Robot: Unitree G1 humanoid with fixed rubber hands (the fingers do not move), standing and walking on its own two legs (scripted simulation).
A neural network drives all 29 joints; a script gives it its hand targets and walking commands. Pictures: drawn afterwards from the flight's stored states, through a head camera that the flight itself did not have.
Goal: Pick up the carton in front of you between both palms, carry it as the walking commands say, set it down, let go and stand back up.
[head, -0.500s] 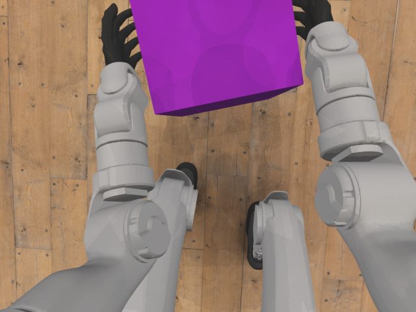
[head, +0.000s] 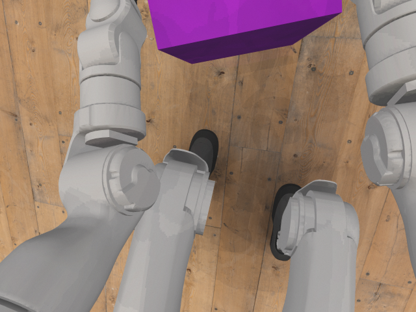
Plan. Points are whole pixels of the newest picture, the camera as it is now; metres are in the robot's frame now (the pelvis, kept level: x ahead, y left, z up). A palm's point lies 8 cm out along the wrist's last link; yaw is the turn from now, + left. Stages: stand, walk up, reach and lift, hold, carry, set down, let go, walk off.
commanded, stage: set down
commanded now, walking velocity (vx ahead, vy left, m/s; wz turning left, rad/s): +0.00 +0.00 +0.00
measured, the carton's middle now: out of the picture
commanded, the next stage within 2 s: none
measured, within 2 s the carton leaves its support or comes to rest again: rests again in 0.76 s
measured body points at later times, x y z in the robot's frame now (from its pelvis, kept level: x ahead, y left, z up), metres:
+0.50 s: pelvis +0.00 +0.00 -0.02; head +0.39 -0.03 +0.20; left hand +0.53 +0.23 -0.19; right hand +0.60 -0.06 -0.22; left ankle +0.15 +0.15 -0.38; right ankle +0.05 -0.10 -0.38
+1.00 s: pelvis -0.01 +0.00 -0.03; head +0.39 -0.03 +0.18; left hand +0.52 +0.25 -0.21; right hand +0.60 -0.05 -0.23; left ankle +0.15 +0.15 -0.38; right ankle +0.05 -0.10 -0.38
